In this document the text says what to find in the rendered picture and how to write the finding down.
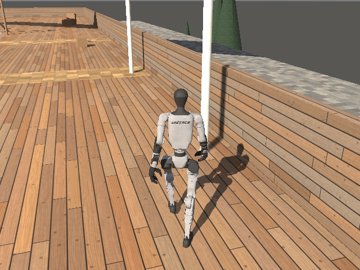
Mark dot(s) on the robot right hand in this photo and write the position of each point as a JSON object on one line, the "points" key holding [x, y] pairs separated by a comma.
{"points": [[205, 155]]}

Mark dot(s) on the robot left shin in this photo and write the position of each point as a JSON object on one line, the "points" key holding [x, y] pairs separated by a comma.
{"points": [[169, 189]]}

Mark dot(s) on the robot right upper arm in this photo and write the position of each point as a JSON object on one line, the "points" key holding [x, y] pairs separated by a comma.
{"points": [[200, 127]]}

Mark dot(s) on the robot left thigh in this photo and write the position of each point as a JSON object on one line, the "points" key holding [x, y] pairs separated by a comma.
{"points": [[166, 165]]}

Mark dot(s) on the robot left forearm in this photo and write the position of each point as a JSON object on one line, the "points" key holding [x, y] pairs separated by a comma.
{"points": [[155, 154]]}

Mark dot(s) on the robot left upper arm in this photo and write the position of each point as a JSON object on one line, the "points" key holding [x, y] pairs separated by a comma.
{"points": [[161, 128]]}

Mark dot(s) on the robot right forearm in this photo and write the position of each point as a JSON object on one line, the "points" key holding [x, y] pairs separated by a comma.
{"points": [[204, 146]]}

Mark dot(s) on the robot left hand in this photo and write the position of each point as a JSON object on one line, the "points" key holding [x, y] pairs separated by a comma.
{"points": [[151, 174]]}

